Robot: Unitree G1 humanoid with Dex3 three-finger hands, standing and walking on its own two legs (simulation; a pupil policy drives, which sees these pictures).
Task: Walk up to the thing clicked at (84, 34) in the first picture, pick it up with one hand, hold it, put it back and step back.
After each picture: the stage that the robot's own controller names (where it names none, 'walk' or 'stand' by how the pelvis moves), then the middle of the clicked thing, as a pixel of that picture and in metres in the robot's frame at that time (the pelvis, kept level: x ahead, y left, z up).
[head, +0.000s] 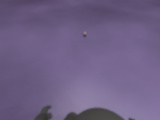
stand; (84, 34) +2.00 +0.17 -0.72
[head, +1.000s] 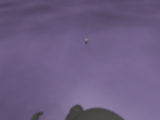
walk; (86, 41) +1.88 +0.25 -0.72
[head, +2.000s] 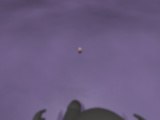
walk; (79, 50) +1.30 +0.30 -0.72
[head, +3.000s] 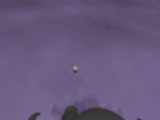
walk; (75, 69) +0.84 +0.22 -0.70
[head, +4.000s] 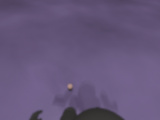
walk; (70, 87) +0.50 +0.21 -0.70
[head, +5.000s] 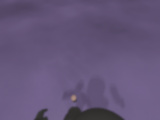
stand; (74, 98) +0.33 +0.21 -0.70
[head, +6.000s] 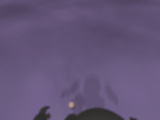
stand; (71, 105) +0.27 +0.19 -0.72
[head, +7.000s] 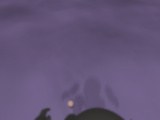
stand; (70, 104) +0.29 +0.21 -0.73
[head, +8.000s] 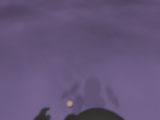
stand; (70, 104) +0.29 +0.22 -0.73
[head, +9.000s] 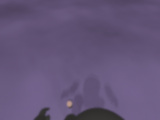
stand; (69, 104) +0.28 +0.22 -0.73
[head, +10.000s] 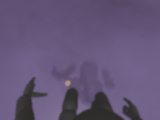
go down; (68, 83) +0.33 +0.21 -0.57
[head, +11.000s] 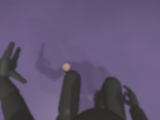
go down; (66, 68) +0.38 +0.23 -0.32
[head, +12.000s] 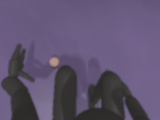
close in; (54, 63) +0.36 +0.25 -0.26
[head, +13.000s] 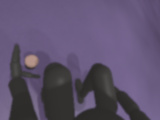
close; (31, 62) +0.36 +0.27 -0.21
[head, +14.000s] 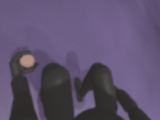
close; (27, 62) +0.35 +0.28 -0.21
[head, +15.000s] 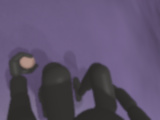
lift; (27, 63) +0.34 +0.27 -0.22
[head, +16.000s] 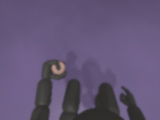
lift; (59, 71) +0.31 +0.20 -0.01
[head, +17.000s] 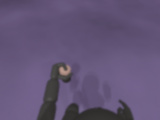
hold; (65, 74) +0.32 +0.17 +0.02
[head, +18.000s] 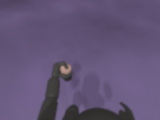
hold; (66, 73) +0.33 +0.17 +0.01
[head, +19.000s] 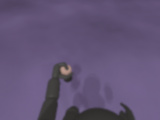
hold; (67, 74) +0.33 +0.17 +0.01
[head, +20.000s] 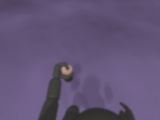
hold; (67, 73) +0.33 +0.16 +0.01
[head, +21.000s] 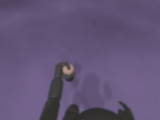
crouch; (68, 73) +0.33 +0.15 +0.01
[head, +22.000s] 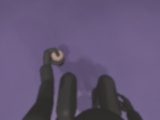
lower; (58, 58) +0.41 +0.21 -0.09
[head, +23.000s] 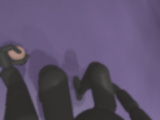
lower; (19, 56) +0.39 +0.30 -0.22
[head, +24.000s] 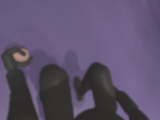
lower; (22, 58) +0.37 +0.30 -0.22
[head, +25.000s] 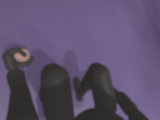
lower; (23, 58) +0.37 +0.30 -0.22
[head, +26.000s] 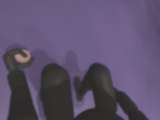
lower; (23, 59) +0.37 +0.30 -0.22
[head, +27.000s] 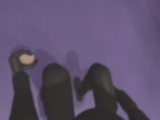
loosen; (27, 60) +0.36 +0.28 -0.22
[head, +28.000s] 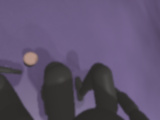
withdraw; (30, 60) +0.35 +0.27 -0.22
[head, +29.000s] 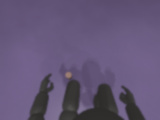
walk; (69, 75) +0.37 +0.21 -0.48
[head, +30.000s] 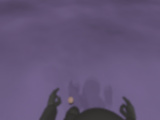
stand; (70, 101) +0.32 +0.19 -0.66
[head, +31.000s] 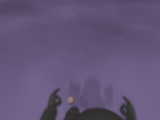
stand; (70, 100) +0.32 +0.20 -0.66
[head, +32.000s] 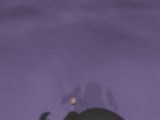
stand; (73, 101) +0.34 +0.18 -0.72
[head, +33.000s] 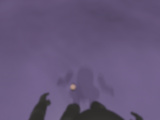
walk; (73, 87) +0.38 +0.15 -0.71
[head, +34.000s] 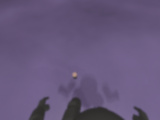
walk; (74, 75) +0.58 +0.21 -0.69
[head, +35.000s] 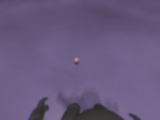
walk; (76, 61) +0.90 +0.23 -0.70
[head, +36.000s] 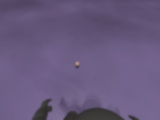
stand; (77, 65) +0.93 +0.22 -0.71
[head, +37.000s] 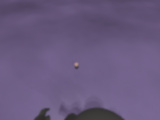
stand; (76, 66) +0.95 +0.24 -0.73
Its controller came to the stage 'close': yes
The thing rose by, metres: 0.71
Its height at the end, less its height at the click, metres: +0.00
